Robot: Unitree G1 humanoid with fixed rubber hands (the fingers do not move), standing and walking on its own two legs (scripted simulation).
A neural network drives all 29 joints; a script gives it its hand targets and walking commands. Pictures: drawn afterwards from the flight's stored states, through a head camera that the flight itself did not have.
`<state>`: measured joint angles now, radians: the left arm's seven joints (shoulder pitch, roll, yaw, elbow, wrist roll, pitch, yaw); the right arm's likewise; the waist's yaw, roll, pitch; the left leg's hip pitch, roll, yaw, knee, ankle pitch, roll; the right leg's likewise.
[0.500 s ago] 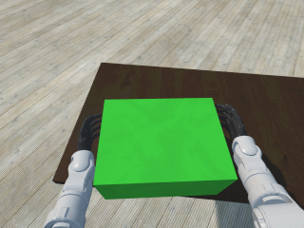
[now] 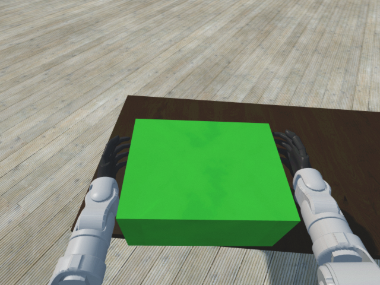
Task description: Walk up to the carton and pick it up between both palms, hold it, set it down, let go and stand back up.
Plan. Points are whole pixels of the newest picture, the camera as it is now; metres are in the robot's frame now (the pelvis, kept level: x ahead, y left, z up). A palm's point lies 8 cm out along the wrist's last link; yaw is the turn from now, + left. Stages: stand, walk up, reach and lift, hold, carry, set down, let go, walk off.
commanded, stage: reach and lift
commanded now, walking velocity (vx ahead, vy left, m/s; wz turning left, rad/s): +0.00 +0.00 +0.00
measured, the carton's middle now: (202, 181) +0.35 +0.01 +0.03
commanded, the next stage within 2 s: hold in 1.70 s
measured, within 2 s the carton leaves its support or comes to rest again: neither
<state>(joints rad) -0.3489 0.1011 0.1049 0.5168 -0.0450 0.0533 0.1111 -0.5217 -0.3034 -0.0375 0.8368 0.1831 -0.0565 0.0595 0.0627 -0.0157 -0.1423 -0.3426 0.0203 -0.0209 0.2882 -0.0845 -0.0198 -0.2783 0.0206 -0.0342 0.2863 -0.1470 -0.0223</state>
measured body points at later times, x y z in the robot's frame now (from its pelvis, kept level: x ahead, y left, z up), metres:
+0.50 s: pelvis +0.01 +0.01 +0.00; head -0.01 +0.02 +0.45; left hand +0.35 +0.22 +0.11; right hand +0.38 -0.20 +0.11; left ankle +0.03 +0.13 -0.75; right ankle -0.01 -0.10 -0.75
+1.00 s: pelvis +0.01 +0.02 +0.00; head -0.01 +0.03 +0.45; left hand +0.36 +0.21 +0.14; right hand +0.36 -0.21 +0.12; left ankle +0.03 +0.13 -0.75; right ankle -0.01 -0.10 -0.75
